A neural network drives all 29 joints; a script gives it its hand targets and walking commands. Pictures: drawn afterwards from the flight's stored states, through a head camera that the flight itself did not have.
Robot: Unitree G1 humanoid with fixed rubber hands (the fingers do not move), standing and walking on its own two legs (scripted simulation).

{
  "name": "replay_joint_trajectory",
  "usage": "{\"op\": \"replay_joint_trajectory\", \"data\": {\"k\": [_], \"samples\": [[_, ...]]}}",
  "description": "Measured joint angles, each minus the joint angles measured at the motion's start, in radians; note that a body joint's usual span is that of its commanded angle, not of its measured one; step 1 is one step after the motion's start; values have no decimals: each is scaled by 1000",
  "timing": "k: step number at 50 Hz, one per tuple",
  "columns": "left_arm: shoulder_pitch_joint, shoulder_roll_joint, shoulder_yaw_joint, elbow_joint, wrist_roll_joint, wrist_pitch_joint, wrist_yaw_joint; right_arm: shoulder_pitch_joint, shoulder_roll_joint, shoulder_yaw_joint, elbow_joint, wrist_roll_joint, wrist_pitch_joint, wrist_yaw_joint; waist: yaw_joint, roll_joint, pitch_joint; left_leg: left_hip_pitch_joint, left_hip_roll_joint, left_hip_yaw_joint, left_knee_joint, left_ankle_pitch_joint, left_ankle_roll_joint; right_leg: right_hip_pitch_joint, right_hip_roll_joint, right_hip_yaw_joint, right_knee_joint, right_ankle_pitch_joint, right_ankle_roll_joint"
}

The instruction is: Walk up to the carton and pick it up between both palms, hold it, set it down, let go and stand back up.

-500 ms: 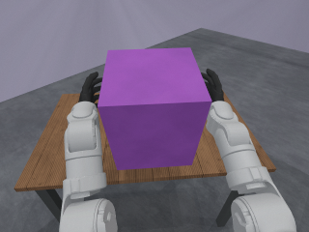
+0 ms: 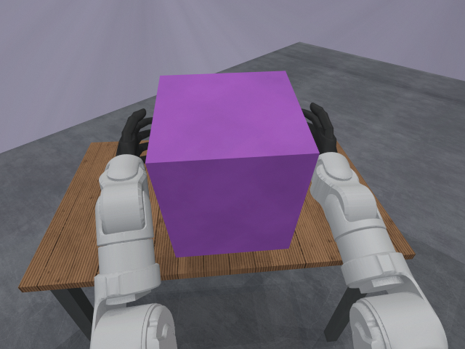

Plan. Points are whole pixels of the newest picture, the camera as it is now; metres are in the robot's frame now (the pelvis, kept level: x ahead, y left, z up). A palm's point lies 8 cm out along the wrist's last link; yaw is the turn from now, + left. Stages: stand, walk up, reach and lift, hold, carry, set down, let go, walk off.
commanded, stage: hold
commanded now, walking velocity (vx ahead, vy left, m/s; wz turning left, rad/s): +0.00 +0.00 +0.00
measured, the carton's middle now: (228, 167) +0.39 +0.00 +0.16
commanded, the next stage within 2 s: none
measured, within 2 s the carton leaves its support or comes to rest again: neither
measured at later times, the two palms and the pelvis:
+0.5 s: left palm (133, 165) +0.35 +0.15 +0.21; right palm (324, 160) +0.35 -0.15 +0.20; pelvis -0.01 -0.01 +0.00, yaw +0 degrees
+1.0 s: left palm (132, 162) +0.36 +0.16 +0.21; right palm (322, 156) +0.36 -0.15 +0.20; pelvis -0.01 +0.00 +0.00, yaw +0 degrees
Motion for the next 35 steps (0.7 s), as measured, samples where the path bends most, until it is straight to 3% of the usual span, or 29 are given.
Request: {"op": "replay_joint_trajectory", "data": {"k": [18, 35], "samples": [[23, -4, -9, -15, 7, 4, -3, 21, -8, 22, -10, 4, 1, -3, 4, 10, 15, 10, 4, -4, -8, 10, -5, 9, 5, -4, -3, 5, -7], [-39, 8, 15, 72, 4, -16, -5, -24, 9, -23, 52, -38, -8, 6, 15, 5, -1, -7, 1, -2, -21, 29, -4, -21, 2, -2, 11, 9, -9]]}}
